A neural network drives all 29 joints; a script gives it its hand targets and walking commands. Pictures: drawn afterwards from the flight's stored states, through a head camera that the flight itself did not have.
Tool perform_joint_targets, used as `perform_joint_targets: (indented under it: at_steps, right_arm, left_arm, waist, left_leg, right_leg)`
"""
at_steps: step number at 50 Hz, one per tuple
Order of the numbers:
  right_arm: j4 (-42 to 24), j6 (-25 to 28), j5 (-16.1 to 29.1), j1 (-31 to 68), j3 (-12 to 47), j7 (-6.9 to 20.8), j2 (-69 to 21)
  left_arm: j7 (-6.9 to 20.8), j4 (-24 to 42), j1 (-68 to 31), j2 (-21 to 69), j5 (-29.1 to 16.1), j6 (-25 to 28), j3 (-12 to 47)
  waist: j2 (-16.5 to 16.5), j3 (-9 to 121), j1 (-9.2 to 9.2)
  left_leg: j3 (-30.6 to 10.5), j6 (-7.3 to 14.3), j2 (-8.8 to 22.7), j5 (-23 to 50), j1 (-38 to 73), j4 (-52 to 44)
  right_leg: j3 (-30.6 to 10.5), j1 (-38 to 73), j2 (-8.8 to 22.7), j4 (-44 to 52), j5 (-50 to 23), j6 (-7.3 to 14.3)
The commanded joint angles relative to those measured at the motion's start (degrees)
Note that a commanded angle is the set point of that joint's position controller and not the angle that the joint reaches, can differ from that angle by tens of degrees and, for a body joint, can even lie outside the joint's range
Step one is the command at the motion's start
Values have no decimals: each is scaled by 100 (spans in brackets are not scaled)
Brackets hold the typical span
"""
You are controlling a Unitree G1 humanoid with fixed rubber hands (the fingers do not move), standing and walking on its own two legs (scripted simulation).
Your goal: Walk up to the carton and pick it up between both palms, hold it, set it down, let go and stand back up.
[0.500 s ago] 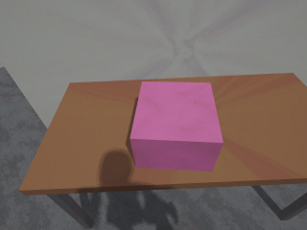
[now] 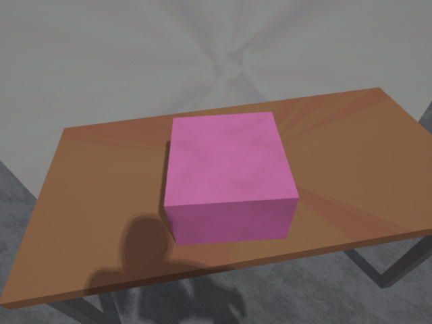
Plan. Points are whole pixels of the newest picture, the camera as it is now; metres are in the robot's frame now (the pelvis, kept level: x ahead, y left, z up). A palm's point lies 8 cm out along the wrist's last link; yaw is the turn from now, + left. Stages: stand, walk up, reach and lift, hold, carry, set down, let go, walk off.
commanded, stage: walk up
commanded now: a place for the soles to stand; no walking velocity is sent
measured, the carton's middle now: (226, 175) +0.50 +0.01 -0.05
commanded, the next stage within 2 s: reach and lift in 0.46 s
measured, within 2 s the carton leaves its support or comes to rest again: neither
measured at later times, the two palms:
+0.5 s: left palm out of the picture +0.08 +0.26 -0.13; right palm out of the picture +0.05 -0.26 -0.15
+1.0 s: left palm out of the picture +0.13 +0.24 -0.10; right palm out of the picture +0.13 -0.25 -0.11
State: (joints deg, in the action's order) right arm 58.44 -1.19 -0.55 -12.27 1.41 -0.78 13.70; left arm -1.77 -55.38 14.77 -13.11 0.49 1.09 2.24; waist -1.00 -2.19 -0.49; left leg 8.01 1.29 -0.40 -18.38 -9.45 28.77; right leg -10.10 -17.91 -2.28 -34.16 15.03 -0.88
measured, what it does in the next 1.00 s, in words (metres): stands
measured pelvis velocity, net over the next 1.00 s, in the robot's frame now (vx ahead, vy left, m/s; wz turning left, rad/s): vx -0.03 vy -0.03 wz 0.09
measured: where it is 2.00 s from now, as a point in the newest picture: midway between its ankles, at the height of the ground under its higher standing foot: outside the picture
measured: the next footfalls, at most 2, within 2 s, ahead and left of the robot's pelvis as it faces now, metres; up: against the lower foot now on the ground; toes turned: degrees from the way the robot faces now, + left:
none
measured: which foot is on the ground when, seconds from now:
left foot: down 0.00-1.00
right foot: down 0.00-1.00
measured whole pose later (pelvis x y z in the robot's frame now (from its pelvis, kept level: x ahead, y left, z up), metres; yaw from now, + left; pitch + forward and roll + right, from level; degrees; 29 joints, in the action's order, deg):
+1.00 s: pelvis -0.03 -0.03 -0.02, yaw +5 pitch -4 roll +0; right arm 40.2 1.5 0.1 -8.4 -4.7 -1.1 7.1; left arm 2.7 -29.5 3.9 -17.0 4.1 -21.1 -3.4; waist -1.5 -8.4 1.7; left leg 1.9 -1.8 3.2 -21.9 -15.6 41.7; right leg 2.0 -19.6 -1.5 -40.7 17.0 2.4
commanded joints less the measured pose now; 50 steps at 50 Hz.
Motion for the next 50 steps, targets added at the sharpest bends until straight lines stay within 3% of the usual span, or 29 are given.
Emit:
perform_joint_targets:
  at_steps: [1,18,23,24,25,27,30,32,34,36,43,45,50]
  right_arm:
    - [-285,30,-8,-136,-183,-33,887]
    - [-560,-137,-38,-73,-215,-1,1001]
    - [-618,-147,-40,-75,-216,2,1042]
    - [-1402,648,-706,2965,-998,251,701]
    - [-1071,741,-750,2212,-1173,521,814]
    - [-1161,655,-591,1529,-1223,639,1010]
    - [-1194,439,-72,711,-1172,429,1226]
    - [-1095,417,196,468,-1095,327,1359]
    - [-1085,434,372,542,-962,275,1289]
    - [-1229,428,396,639,-832,223,1086]
    - [-1941,361,177,996,-668,124,194]
    - [-2227,372,109,933,-712,53,18]
    - [-2720,513,14,509,-782,-150,-165]
  left_arm:
    - [-55,280,281,-796,4,67,-171]
    - [-93,646,239,-1012,-9,24,-234]
    - [-90,727,250,-1001,-18,10,-228]
    - [17,1525,-3142,-1218,-371,-1002,-250]
    - [-71,1726,-2573,-1090,-341,-1562,-155]
    - [109,2308,-2241,-1039,-8,-2368,-230]
    - [458,2891,-1645,-1023,355,-3112,-476]
    - [589,3258,-1153,-932,621,-3294,-617]
    - [604,3496,-917,-909,772,-3255,-706]
    - [583,3552,-929,-925,802,-3083,-773]
    - [429,3362,-1923,-1150,639,-2409,-781]
    - [411,3391,-2068,-1234,546,-2250,-798]
    - [405,3483,-1764,-1323,256,-1839,-860]
  waist:
    - [-6,111,-13]
    - [-204,168,52]
    - [-140,146,37]
    - [214,-6,82]
    - [191,-388,-24]
    - [-246,567,118]
    - [-157,1640,278]
    - [212,1770,324]
    - [358,1409,286]
    - [278,918,296]
    - [279,-66,282]
    - [262,124,297]
    - [204,584,301]
  left_leg:
    - [-607,347,773,754,200,-578]
    - [-333,382,790,436,388,-197]
    - [-330,431,881,409,367,-262]
    - [-567,-107,545,116,-2103,645]
    - [-485,-184,584,-537,-2237,608]
    - [-368,-367,553,105,-1020,1135]
    - [-345,-545,524,1562,-95,1643]
    - [-460,-623,520,2428,343,1634]
    - [-434,-656,434,2355,352,1461]
    - [-355,-545,317,1632,-70,1152]
    - [-221,-95,266,-481,-1279,551]
    - [-195,-47,285,-610,-1335,521]
    - [-149,-2,285,-322,-1298,274]
  right_leg:
    - [-286,-242,464,328,-1547,400]
    - [-713,-620,422,104,-1582,493]
    - [-645,-649,335,-34,-1500,449]
    - [1148,-727,286,-520,412,354]
    - [1375,-569,221,-710,879,400]
    - [1307,-942,288,-583,-53,482]
    - [1407,-555,189,-823,-1699,350]
    - [1501,-369,62,-809,-2041,351]
    - [1493,-192,18,-517,-1935,421]
    - [1384,107,56,-227,-1775,423]
    - [869,372,380,302,80,296]
    - [768,506,446,354,242,270]
    - [768,1130,425,381,-281,190]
